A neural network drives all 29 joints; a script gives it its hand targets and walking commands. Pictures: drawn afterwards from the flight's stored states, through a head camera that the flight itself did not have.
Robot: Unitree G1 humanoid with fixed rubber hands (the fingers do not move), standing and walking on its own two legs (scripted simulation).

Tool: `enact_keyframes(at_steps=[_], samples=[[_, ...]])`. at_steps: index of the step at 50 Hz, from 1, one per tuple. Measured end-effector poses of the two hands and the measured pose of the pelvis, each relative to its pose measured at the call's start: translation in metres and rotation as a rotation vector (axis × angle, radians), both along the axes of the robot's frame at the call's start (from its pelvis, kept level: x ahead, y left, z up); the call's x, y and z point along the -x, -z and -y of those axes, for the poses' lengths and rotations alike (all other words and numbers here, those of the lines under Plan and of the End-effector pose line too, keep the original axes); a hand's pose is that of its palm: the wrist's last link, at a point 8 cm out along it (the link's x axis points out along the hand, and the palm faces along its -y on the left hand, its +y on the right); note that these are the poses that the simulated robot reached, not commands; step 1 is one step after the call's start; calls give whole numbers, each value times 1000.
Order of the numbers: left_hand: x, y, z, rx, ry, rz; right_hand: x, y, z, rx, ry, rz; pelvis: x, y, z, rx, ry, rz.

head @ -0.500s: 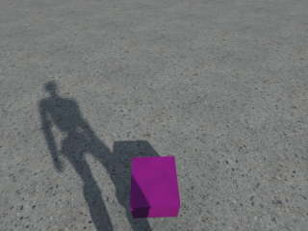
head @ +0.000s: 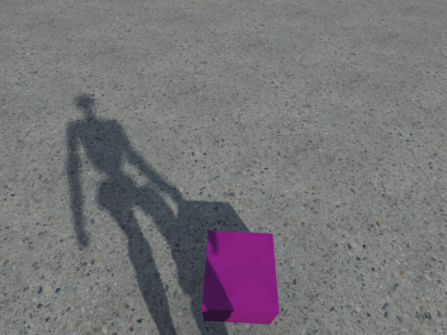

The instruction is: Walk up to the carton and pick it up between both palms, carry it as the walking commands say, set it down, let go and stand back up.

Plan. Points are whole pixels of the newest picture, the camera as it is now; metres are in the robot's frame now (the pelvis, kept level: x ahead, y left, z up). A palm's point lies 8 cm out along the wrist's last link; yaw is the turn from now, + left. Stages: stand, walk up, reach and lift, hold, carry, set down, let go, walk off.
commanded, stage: walk up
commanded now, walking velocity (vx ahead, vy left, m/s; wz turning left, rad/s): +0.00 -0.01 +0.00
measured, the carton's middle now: (238, 276) +0.44 -0.03 -0.66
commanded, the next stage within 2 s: stand in 1.12 s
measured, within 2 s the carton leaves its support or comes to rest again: neither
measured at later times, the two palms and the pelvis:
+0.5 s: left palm out of the picture +0.03 +0.19 -0.12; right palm out of the picture +0.01 -0.31 -0.15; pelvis -0.03 -0.05 +0.00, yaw -1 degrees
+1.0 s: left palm out of the picture -0.03 +0.18 -0.14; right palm out of the picture -0.05 -0.25 -0.13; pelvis -0.04 -0.04 +0.01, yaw -1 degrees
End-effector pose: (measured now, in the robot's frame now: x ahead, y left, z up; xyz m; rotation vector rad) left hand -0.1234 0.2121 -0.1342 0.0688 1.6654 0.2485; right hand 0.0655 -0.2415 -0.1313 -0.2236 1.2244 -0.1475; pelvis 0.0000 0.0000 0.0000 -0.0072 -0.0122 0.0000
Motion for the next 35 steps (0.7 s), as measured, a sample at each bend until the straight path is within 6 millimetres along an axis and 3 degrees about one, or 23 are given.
enact_keyframes(at_steps=[3,9,14,18,21,24,29,35], samples=[[-24,5,-12,4,28,8,-7,-2,-16,-6,16,5,-8,-1,-8,-2,18,-8],[-92,9,-29,-18,98,117,16,3,-30,-26,57,-53,-10,-4,-11,0,31,-14],[-146,7,-36,-74,161,244,36,4,-3,9,86,-60,6,-1,2,7,38,-22],[-176,-1,-23,-84,202,353,43,5,35,37,84,-42,17,2,19,-3,38,-21],[-177,-2,-6,-108,218,403,45,16,60,26,80,-27,21,10,36,-28,36,-18],[-159,-8,14,-103,211,406,49,16,70,6,69,-40,25,4,47,-25,24,-3],[-130,-19,33,-85,184,380,64,10,73,-30,69,-78,29,-8,56,-37,24,5],[-116,-12,38,-56,165,353,91,9,58,-45,80,-145,32,-10,57,-16,18,5]])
